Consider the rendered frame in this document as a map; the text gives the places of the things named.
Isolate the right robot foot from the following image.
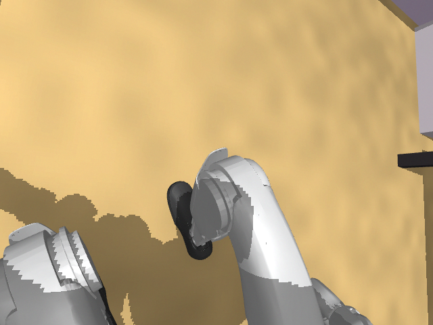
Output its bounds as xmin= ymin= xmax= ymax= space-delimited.
xmin=167 ymin=181 xmax=212 ymax=260

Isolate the right robot arm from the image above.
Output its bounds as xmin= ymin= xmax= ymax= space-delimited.
xmin=329 ymin=305 xmax=373 ymax=325

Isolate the right robot hand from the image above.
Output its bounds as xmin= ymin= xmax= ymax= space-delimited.
xmin=311 ymin=278 xmax=345 ymax=325

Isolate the left robot foot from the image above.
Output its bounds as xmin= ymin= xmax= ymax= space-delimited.
xmin=98 ymin=277 xmax=117 ymax=325

